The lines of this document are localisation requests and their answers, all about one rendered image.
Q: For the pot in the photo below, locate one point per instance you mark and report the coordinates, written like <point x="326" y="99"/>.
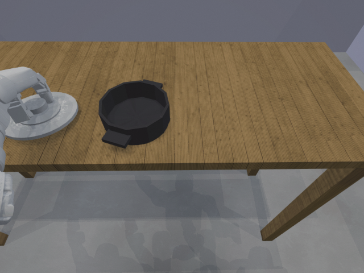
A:
<point x="134" y="113"/>

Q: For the lid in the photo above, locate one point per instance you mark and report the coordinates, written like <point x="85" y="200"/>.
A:
<point x="59" y="114"/>

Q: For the left robot forearm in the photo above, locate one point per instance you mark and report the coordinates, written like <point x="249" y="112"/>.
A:
<point x="8" y="94"/>

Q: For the table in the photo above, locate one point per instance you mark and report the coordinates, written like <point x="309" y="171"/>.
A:
<point x="232" y="105"/>

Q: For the robot left upper arm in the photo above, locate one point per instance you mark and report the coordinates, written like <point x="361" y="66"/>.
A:
<point x="6" y="198"/>

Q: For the knob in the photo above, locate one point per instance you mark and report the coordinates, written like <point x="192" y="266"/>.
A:
<point x="36" y="105"/>

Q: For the left robot hand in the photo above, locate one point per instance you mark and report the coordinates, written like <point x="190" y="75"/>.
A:
<point x="24" y="78"/>

